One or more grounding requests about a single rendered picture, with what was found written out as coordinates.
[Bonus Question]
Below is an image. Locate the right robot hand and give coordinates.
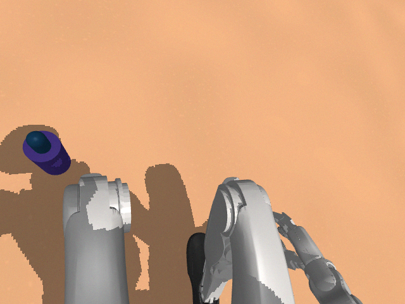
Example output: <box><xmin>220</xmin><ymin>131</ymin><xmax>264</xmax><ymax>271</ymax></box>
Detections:
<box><xmin>273</xmin><ymin>212</ymin><xmax>324</xmax><ymax>270</ymax></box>

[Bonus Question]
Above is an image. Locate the right robot arm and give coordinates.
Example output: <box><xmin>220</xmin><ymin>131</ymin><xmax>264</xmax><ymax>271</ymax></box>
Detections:
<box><xmin>304</xmin><ymin>258</ymin><xmax>363</xmax><ymax>304</ymax></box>

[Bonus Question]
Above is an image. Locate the right robot foot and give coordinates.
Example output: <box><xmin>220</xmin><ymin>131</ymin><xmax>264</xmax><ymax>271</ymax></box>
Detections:
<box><xmin>187</xmin><ymin>232</ymin><xmax>220</xmax><ymax>304</ymax></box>

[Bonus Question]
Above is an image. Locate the bottle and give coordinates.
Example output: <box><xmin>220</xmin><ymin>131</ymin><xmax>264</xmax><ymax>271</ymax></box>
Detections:
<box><xmin>23</xmin><ymin>130</ymin><xmax>71</xmax><ymax>175</ymax></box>

